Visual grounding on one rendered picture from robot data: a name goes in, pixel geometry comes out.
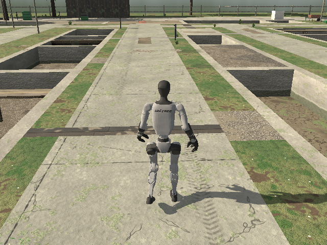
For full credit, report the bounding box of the robot head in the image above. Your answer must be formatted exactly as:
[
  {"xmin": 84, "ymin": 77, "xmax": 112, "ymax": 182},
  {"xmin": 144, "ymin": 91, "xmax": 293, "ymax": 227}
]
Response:
[{"xmin": 155, "ymin": 80, "xmax": 172, "ymax": 105}]

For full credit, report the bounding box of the robot left forearm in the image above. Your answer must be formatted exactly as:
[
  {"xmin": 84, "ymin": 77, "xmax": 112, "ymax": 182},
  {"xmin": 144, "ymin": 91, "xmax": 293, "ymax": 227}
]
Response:
[{"xmin": 137, "ymin": 122, "xmax": 145, "ymax": 136}]

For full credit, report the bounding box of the robot right forearm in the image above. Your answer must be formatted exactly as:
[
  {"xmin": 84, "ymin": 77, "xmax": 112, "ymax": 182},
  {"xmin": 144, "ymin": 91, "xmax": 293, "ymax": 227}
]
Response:
[{"xmin": 185, "ymin": 123, "xmax": 196, "ymax": 142}]

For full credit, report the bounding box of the robot right upper arm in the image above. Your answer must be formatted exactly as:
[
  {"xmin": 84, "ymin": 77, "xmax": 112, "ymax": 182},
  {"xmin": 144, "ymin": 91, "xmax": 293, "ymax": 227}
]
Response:
[{"xmin": 174, "ymin": 103, "xmax": 190, "ymax": 131}]

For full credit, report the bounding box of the robot left upper arm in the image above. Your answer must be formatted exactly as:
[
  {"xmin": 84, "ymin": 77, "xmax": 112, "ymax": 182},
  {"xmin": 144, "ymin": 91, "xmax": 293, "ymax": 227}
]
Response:
[{"xmin": 139, "ymin": 102, "xmax": 153, "ymax": 130}]

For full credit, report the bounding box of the robot right hand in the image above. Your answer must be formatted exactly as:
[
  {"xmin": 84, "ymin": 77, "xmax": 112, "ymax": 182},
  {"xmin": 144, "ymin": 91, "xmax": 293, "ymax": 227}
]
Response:
[{"xmin": 187, "ymin": 139, "xmax": 199, "ymax": 152}]

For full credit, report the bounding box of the robot torso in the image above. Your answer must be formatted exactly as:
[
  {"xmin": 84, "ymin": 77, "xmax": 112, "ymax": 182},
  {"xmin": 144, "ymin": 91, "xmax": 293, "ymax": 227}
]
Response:
[{"xmin": 152, "ymin": 101, "xmax": 176, "ymax": 153}]

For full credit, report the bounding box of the robot left hand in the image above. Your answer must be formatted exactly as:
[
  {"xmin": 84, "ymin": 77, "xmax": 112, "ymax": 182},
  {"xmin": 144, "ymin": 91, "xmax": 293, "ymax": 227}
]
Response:
[{"xmin": 137, "ymin": 134, "xmax": 149, "ymax": 142}]

